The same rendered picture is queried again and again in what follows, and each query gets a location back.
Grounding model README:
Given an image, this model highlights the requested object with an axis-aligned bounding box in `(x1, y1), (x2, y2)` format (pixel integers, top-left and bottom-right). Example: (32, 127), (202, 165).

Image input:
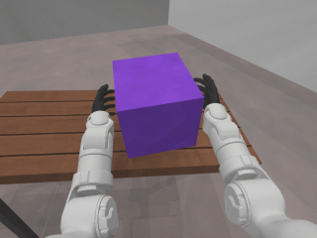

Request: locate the carton
(112, 53), (205, 159)

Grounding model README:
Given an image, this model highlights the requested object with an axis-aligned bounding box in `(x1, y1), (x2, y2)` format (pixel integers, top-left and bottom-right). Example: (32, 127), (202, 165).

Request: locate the left robot hand
(91, 84), (116, 116)

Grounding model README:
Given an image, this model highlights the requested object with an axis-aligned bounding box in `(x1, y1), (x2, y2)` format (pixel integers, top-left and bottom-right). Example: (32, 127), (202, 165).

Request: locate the left robot upper arm
(45, 194), (119, 238)

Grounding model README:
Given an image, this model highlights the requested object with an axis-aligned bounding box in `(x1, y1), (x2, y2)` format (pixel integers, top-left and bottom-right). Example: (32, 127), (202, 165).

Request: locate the right robot forearm
(202, 103), (286, 212)

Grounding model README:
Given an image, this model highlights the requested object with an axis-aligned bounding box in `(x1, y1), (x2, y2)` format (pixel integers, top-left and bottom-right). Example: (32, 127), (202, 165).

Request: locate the right robot upper arm
(224, 178), (317, 238)

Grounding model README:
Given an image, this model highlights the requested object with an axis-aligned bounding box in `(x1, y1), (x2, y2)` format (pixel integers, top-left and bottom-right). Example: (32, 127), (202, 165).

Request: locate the table
(0, 90), (262, 238)

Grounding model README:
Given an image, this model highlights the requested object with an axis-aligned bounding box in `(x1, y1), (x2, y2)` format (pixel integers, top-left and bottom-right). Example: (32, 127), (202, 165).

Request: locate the right robot hand
(193, 73), (220, 110)

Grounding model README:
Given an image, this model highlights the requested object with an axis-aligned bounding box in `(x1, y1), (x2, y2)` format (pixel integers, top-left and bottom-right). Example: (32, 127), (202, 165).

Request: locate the left robot forearm
(60, 110), (115, 234)

